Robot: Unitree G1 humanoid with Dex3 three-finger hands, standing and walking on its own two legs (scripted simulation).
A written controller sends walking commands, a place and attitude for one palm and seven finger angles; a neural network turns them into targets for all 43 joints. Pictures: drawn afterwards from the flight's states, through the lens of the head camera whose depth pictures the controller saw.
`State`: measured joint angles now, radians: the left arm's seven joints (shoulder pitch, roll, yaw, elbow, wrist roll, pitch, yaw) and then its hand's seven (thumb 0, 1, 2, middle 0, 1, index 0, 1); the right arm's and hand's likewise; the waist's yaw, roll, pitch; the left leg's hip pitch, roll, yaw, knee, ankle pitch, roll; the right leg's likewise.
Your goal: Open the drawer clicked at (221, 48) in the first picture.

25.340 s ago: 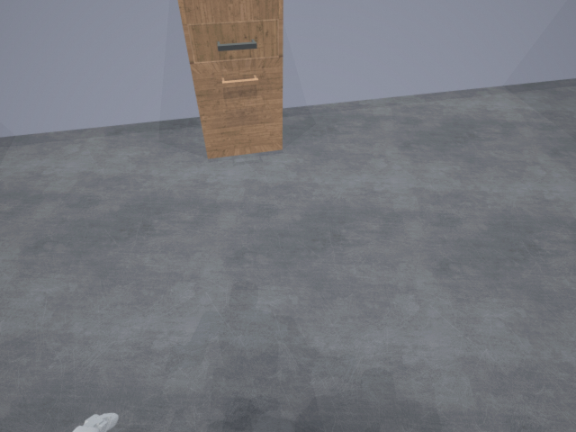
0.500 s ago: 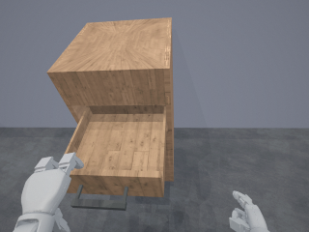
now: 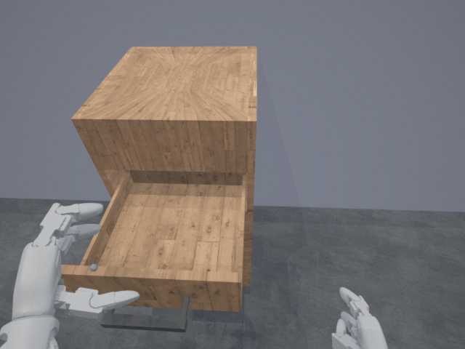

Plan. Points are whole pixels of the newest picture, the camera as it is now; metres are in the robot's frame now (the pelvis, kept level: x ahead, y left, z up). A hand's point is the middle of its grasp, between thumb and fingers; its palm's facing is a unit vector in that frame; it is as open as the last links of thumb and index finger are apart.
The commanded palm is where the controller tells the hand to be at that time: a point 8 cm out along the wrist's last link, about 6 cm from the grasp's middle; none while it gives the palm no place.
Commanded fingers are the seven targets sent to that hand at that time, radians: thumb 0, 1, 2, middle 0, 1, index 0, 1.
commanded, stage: draw the hand back to the body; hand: left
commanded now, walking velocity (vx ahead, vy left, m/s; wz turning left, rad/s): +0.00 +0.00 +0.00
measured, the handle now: (147, 310) +0.23 +0.21 -0.14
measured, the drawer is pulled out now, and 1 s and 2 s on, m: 0.30 0.30 0.30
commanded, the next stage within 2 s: step back with the hand held close in 0.70 s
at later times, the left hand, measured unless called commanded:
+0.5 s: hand (54, 258) +0.18 +0.24 +0.17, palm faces +0.43 -0.79 -0.43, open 8.6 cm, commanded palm +0.13 +0.27 +0.18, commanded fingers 0.00 0.90 0.90 -0.20 -0.30 -0.20 -0.30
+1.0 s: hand (51, 263) +0.17 +0.24 +0.17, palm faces +0.34 -0.80 -0.50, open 7.4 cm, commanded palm +0.10 +0.29 +0.18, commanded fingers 0.00 0.90 0.90 -0.20 -0.30 -0.20 -0.30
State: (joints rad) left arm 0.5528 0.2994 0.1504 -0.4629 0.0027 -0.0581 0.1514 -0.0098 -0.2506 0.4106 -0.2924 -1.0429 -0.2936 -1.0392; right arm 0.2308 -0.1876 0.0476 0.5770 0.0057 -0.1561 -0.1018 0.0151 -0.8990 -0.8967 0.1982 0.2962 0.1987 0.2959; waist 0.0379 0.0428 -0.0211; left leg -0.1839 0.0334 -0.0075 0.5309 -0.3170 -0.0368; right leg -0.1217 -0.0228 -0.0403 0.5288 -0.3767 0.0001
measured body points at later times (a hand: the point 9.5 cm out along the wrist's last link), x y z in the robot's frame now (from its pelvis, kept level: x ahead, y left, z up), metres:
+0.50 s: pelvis +0.00 -0.01 +0.01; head -0.01 -0.03 +0.46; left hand +0.15 +0.28 +0.20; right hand +0.21 -0.22 -0.07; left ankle -0.02 +0.14 -0.73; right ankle -0.06 -0.11 -0.73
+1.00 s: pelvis -0.03 +0.00 +0.01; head +0.01 -0.01 +0.46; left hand +0.15 +0.28 +0.19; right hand +0.17 -0.23 -0.08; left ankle -0.02 +0.14 -0.73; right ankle -0.06 -0.11 -0.73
